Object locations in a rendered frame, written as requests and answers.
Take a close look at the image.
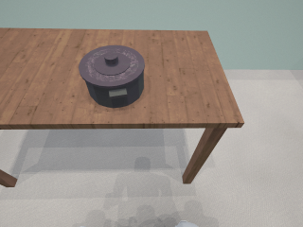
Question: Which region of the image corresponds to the table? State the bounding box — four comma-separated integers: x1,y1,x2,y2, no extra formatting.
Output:
0,27,244,187

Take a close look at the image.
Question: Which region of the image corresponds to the lid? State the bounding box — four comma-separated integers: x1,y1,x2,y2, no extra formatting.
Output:
79,44,145,89

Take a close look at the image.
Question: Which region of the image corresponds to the pot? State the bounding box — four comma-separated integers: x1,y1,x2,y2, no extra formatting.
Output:
85,72,144,108

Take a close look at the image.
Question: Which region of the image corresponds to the knob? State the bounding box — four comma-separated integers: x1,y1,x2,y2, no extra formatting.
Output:
104,51,118,65

